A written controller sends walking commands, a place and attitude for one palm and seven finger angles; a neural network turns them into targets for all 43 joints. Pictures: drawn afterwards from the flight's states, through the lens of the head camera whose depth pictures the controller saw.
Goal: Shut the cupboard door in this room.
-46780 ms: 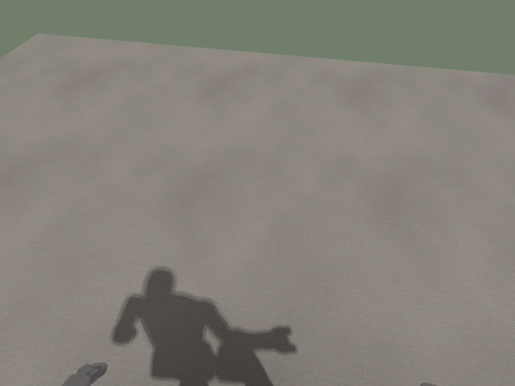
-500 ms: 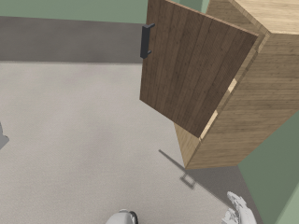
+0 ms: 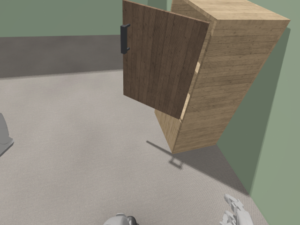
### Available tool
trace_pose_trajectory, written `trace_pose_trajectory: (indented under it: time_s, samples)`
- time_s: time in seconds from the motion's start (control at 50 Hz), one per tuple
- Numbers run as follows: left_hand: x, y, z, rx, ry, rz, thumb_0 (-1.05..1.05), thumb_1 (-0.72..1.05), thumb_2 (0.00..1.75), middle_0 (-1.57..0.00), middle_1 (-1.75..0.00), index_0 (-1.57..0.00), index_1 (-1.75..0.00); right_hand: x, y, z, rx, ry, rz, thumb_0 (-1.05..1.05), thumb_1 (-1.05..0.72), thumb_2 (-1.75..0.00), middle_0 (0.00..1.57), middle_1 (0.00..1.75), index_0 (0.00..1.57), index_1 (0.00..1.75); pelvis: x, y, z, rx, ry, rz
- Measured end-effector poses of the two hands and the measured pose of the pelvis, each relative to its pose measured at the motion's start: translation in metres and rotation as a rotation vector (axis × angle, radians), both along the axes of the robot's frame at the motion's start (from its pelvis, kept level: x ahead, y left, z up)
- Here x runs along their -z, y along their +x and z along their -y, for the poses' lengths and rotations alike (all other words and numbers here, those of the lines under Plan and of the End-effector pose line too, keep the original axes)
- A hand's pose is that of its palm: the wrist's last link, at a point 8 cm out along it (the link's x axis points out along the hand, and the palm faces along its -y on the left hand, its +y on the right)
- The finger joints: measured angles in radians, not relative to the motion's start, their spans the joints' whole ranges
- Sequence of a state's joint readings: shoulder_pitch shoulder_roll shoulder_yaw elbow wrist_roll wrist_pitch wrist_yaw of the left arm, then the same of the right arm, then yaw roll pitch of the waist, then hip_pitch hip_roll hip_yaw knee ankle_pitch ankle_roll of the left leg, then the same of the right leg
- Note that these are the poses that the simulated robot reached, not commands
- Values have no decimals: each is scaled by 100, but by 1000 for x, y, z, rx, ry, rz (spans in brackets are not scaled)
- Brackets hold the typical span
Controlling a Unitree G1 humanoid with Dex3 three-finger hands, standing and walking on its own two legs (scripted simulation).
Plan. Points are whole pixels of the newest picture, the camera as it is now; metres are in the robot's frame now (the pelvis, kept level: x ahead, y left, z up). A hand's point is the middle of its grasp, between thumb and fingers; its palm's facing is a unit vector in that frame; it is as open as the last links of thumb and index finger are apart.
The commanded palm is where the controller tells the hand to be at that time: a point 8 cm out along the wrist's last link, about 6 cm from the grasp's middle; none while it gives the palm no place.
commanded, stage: stop stepping back and stand still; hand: left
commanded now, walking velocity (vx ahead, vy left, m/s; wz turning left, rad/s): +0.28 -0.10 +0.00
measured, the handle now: (126, 38) +0.99 +0.11 +0.06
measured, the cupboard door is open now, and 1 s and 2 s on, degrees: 45 45 45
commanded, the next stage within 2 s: let the arm hang, fingers relaxed in 1.48 s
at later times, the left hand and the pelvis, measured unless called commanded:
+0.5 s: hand out of the picture +0.11 +0.29 +0.20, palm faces +0.32 -0.79 -0.52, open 7.5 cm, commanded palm +0.06 +0.34 +0.20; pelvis -0.10 +0.05 +0.02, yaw -5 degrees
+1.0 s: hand out of the picture +0.16 +0.31 +0.20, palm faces +0.37 -0.78 -0.51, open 7.5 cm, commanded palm +0.09 +0.35 +0.20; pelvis -0.07 +0.06 +0.01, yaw -3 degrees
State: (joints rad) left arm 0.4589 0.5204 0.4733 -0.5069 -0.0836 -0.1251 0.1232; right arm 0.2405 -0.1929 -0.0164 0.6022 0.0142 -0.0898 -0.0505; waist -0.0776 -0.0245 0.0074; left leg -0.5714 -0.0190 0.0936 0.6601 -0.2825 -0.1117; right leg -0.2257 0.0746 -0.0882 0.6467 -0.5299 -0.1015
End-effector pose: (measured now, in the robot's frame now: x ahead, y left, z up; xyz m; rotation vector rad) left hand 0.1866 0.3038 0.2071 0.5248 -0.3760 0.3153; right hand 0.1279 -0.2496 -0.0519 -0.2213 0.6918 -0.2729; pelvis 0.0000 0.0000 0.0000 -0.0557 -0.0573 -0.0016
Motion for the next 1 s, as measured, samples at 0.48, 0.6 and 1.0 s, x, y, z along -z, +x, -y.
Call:
trace_pose_trajectory:
  time_s: [0.48,0.6,1.0]
  samples:
    - [-17,-112,-25,69,78,-36,2,88,90,-22,-30,-21,-30,10,-140,-88,28,119,-119,1,-90,-90,21,30,21,30,-22,-100,-51,89,2,-69]
    - [-6,-125,-39,-97,83,-45,1,88,90,-22,-30,-21,-30,41,-125,-62,-29,85,-186,1,-90,-90,21,30,21,30,-5,-104,-45,51,24,-72]
    - [-12,-62,-45,2,87,-30,2,88,90,-21,-30,-21,-30,1,-41,-90,-59,81,13,1,-90,-90,20,30,20,30,-13,-67,-61,58,50,-57]
